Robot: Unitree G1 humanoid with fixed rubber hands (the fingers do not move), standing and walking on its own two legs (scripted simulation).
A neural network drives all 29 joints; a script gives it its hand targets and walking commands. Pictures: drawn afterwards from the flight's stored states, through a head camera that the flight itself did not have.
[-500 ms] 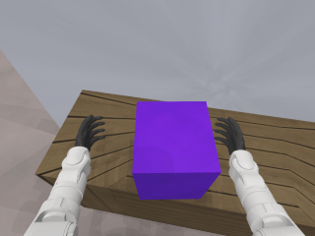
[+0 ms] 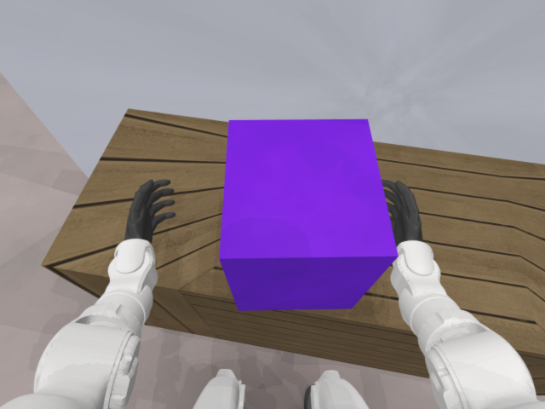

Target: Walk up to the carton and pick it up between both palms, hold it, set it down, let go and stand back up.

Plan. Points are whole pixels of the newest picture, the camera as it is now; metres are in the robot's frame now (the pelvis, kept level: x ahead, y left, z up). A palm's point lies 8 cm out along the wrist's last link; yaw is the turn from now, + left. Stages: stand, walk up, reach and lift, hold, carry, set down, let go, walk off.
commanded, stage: reach and lift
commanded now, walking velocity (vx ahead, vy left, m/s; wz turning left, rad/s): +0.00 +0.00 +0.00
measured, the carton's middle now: (296, 224) +0.39 -0.02 -0.02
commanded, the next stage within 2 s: none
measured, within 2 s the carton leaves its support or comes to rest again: leaves its support in 1.80 s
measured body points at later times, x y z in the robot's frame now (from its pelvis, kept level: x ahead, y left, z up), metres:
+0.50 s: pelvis +0.00 +0.00 -0.01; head +0.09 -0.01 +0.43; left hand +0.39 +0.18 -0.01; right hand +0.39 -0.16 -0.02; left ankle +0.03 +0.14 -0.68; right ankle +0.04 -0.12 -0.68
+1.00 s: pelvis +0.01 +0.00 +0.00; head +0.10 +0.00 +0.44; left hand +0.38 +0.16 -0.02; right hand +0.39 -0.15 -0.02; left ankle +0.03 +0.14 -0.68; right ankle +0.04 -0.12 -0.68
